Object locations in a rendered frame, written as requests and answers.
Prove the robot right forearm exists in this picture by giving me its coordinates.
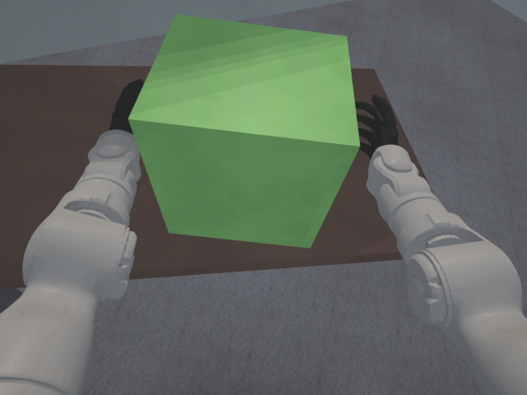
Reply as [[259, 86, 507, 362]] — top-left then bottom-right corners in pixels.
[[366, 145, 523, 307]]

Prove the left robot hand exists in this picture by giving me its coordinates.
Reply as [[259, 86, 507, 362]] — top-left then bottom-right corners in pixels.
[[110, 79, 143, 134]]

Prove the robot left forearm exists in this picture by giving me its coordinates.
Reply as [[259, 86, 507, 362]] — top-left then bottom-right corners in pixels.
[[22, 129, 141, 286]]

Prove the carton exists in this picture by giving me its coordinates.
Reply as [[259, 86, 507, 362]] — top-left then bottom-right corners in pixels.
[[128, 14, 360, 249]]

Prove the right robot hand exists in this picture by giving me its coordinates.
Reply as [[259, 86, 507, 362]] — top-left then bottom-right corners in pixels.
[[355, 94, 399, 161]]

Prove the left robot upper arm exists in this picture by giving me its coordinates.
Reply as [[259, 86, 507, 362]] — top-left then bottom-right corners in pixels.
[[0, 208, 137, 395]]

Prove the table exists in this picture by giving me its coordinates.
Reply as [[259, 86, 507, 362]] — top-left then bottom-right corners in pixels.
[[0, 64, 434, 313]]

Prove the right robot upper arm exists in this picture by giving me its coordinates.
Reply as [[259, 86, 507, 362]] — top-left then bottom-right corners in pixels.
[[407, 241, 527, 395]]

